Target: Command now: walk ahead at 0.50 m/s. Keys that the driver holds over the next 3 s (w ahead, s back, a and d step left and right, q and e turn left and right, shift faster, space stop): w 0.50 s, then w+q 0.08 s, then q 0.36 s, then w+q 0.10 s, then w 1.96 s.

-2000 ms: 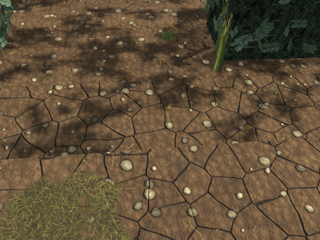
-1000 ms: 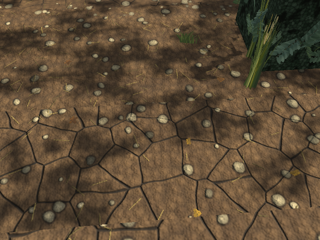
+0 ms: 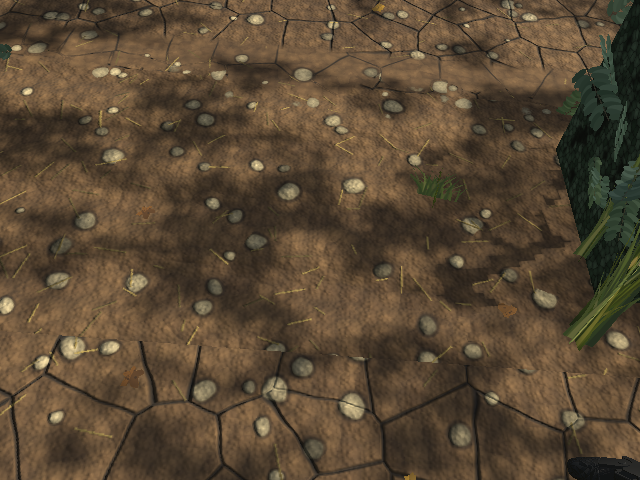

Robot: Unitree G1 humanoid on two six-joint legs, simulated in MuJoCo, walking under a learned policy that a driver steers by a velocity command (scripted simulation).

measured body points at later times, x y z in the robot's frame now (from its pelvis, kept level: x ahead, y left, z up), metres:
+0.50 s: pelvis +0.30 +0.11 -0.10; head +0.33 +0.10 +0.34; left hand +0.50 +0.31 -0.22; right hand +0.20 -0.12 -0.25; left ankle +0.14 +0.14 -0.82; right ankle +0.43 +0.05 -0.82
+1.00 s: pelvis +0.49 +0.16 -0.11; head +0.53 +0.18 +0.34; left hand +0.46 +0.41 -0.26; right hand +0.66 -0.05 -0.23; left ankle +0.56 +0.24 -0.83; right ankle +0.43 +0.06 -0.82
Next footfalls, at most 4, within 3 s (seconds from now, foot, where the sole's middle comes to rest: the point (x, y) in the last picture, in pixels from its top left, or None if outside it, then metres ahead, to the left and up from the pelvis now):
0.08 left None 0.17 0.15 -0.86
0.52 right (316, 474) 0.47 0.06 -0.86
1.00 left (240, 399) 0.60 0.26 -0.86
1.68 right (306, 288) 0.92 0.16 -0.86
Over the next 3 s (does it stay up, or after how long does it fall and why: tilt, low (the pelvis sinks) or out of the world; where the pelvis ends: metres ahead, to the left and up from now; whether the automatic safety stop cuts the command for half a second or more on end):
stays up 1.43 0.40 -0.08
